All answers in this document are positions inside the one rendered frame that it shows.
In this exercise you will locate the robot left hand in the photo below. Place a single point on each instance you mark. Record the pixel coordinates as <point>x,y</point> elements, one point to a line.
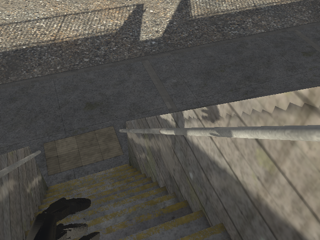
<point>44,226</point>

